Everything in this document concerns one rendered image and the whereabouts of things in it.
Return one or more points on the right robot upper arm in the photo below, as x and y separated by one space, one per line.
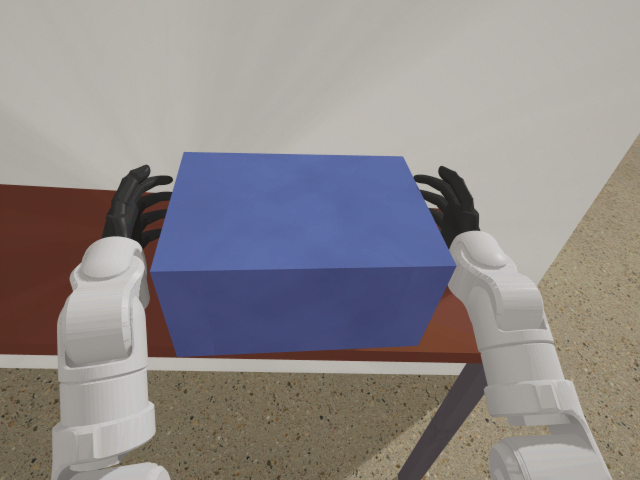
544 457

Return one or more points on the carton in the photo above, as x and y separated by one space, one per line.
266 253

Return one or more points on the right robot forearm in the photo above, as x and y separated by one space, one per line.
524 377

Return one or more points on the left robot forearm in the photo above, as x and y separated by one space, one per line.
102 355

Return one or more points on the table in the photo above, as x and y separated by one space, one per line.
45 232

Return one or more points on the robot left hand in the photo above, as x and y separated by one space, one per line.
125 218

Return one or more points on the robot right hand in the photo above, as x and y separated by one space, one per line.
459 214

